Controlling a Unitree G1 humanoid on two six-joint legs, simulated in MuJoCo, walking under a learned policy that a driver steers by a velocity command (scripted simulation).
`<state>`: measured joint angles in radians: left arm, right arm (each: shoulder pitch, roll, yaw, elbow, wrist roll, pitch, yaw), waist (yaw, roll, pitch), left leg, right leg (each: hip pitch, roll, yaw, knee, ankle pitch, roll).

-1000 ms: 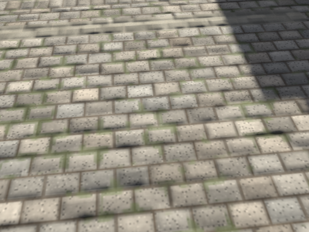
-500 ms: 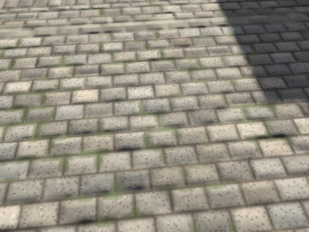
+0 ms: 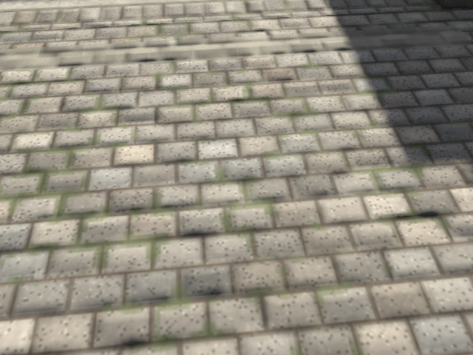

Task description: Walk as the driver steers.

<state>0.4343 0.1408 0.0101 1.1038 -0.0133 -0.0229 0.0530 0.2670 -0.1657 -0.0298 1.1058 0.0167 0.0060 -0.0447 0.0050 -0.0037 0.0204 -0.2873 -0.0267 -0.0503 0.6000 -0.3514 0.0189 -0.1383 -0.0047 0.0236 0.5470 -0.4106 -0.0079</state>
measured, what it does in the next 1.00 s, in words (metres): walks ahead: right foot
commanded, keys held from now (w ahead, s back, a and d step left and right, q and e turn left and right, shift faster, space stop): w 0.66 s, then w+q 0.34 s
